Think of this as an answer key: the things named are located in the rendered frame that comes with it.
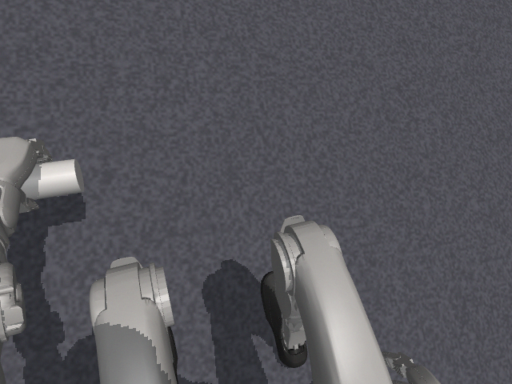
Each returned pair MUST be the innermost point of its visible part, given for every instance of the left robot hand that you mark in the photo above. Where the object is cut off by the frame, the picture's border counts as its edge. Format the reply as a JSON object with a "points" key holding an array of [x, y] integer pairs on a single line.
{"points": [[18, 158]]}

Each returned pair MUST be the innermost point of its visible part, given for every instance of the bottle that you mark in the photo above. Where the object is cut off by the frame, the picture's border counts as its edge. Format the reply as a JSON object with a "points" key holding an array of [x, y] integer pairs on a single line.
{"points": [[51, 179]]}

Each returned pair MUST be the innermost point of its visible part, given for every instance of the right robot hand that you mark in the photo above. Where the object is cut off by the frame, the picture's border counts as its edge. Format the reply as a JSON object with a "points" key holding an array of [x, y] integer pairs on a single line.
{"points": [[406, 368]]}

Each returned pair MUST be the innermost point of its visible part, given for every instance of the left robot arm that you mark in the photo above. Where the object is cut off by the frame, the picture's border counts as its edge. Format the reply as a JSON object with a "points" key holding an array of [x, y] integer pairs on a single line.
{"points": [[12, 304]]}

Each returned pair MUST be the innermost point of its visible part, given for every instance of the right robot foot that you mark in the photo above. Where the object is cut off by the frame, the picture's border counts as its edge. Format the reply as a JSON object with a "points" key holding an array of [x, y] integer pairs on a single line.
{"points": [[291, 358]]}

